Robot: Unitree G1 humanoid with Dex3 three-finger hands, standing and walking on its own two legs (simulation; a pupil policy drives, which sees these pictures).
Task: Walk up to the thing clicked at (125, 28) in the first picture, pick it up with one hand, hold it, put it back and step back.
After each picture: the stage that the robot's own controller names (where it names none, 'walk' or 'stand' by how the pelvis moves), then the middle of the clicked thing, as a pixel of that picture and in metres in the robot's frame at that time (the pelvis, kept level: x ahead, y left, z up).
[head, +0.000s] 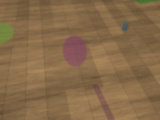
stand; (125, 26) +1.87 -0.62 -0.72
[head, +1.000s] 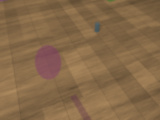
walk; (97, 27) +1.81 -0.11 -0.70
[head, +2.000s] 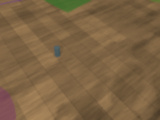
walk; (57, 51) +1.27 +0.29 -0.71
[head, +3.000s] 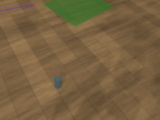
walk; (57, 82) +0.82 +0.21 -0.70
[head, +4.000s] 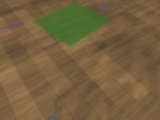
walk; out of the picture +0.50 +0.20 -0.71
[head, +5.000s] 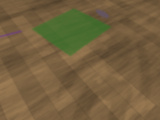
stand; out of the picture +0.37 +0.19 -0.72
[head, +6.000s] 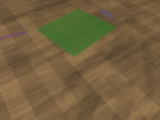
stand; out of the picture +0.36 +0.17 -0.72
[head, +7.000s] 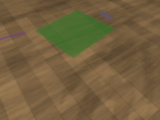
stand; out of the picture +0.36 +0.18 -0.73
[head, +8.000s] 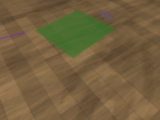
stand; out of the picture +0.35 +0.18 -0.73
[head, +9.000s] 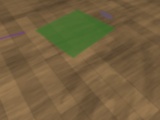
go down; out of the picture +0.35 +0.18 -0.73
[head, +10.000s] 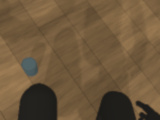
go down; (30, 67) +0.43 +0.23 -0.35
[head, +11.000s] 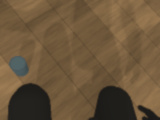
approach; (19, 66) +0.42 +0.25 -0.31
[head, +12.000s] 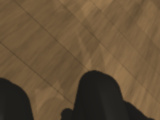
close in; out of the picture +0.39 +0.30 -0.22
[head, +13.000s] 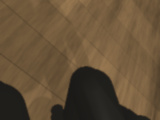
close; out of the picture +0.39 +0.30 -0.21
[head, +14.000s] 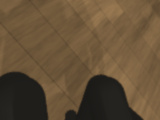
lift; out of the picture +0.32 +0.29 -0.18
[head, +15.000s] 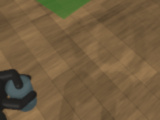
lift; (23, 94) +0.31 +0.19 +0.00
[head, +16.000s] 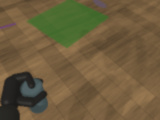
hold; (35, 96) +0.33 +0.16 +0.00
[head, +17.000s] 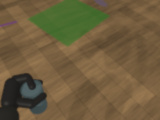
hold; (35, 97) +0.32 +0.17 -0.01
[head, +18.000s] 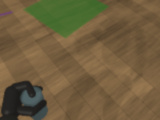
crouch; (35, 104) +0.31 +0.16 -0.04
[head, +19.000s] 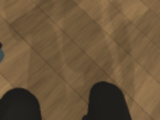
lower; out of the picture +0.46 +0.26 -0.10
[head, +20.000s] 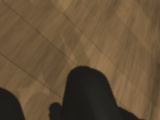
lower; out of the picture +0.40 +0.31 -0.22
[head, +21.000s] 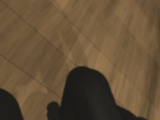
lower; out of the picture +0.41 +0.32 -0.22
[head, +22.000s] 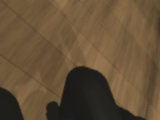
lower; out of the picture +0.40 +0.32 -0.23
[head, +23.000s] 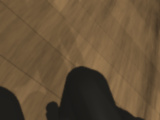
lower; out of the picture +0.40 +0.32 -0.22
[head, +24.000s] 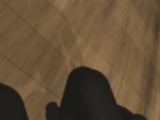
open; out of the picture +0.39 +0.30 -0.22
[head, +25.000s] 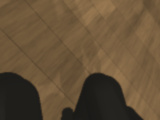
stand; out of the picture +0.40 +0.28 -0.24
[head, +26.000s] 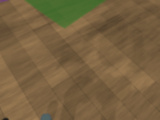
stand; out of the picture +0.38 +0.19 -0.60
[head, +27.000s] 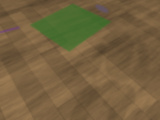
stand; out of the picture +0.38 +0.19 -0.66
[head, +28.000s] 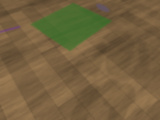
stand; out of the picture +0.37 +0.19 -0.67
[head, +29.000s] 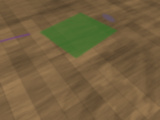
stand; out of the picture +0.40 +0.17 -0.72
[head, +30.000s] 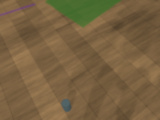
walk; (66, 105) +0.50 +0.18 -0.70
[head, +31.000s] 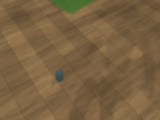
walk; (59, 75) +0.79 +0.15 -0.70
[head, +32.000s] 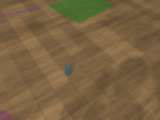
stand; (68, 70) +1.03 +0.17 -0.71
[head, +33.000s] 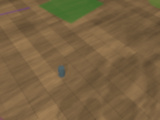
stand; (61, 71) +1.01 +0.19 -0.72
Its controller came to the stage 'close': yes
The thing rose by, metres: 0.70
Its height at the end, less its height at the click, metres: +0.00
